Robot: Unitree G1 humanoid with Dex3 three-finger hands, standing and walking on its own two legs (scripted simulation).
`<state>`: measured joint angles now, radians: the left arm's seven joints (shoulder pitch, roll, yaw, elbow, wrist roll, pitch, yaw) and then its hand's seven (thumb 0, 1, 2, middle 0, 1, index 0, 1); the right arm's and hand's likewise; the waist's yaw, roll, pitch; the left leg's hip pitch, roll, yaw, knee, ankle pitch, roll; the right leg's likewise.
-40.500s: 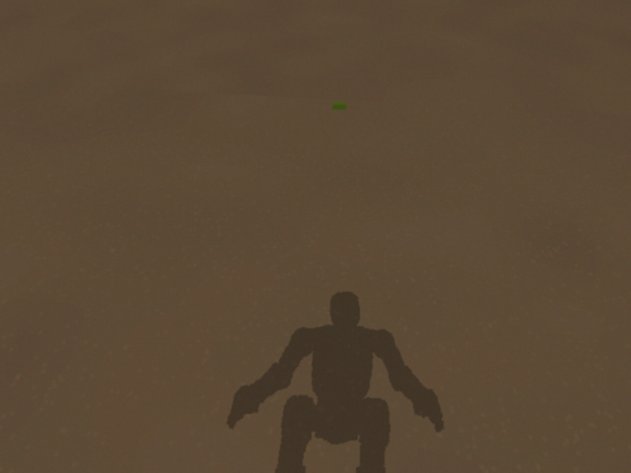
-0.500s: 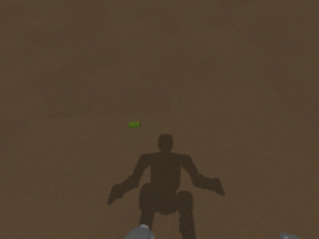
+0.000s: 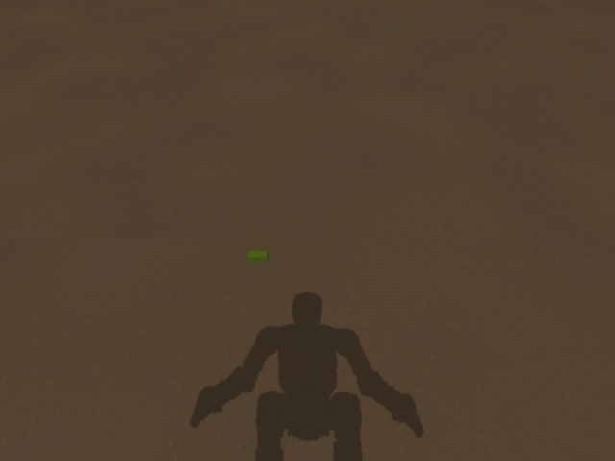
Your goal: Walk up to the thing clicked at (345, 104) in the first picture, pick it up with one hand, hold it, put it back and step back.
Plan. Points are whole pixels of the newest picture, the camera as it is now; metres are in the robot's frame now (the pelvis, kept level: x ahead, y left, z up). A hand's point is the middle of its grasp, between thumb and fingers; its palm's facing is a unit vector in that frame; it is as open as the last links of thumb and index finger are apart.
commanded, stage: step back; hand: left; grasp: from above
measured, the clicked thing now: (258, 256) +1.09 +0.23 -0.75
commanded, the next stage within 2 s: stand in 0.60 s
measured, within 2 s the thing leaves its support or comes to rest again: neither
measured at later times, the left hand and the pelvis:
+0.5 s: hand out of the picture +0.12 +0.29 -0.16, palm faces +0.02 -0.94 -0.35, open 7.4 cm; pelvis +0.05 +0.02 +0.00, yaw +0 degrees
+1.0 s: hand out of the picture +0.14 +0.27 -0.14, palm faces -0.02 -0.94 -0.33, open 7.4 cm; pelvis +0.05 +0.02 +0.02, yaw +0 degrees
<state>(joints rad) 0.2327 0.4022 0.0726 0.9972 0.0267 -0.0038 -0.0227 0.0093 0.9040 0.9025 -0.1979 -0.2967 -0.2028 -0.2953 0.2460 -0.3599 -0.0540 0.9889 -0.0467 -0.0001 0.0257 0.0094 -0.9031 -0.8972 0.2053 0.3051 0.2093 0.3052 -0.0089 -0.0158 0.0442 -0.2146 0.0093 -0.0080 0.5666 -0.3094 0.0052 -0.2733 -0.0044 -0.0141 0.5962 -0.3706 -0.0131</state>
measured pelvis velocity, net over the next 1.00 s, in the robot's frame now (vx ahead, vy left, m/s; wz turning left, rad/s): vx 0.05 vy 0.02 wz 0.00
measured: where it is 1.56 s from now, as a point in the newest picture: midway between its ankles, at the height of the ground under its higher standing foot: outside the picture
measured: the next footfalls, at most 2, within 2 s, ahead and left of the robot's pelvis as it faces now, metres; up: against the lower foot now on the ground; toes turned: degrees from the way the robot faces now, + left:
left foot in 0.28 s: +0.12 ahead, +0.14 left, +0.00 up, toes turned +2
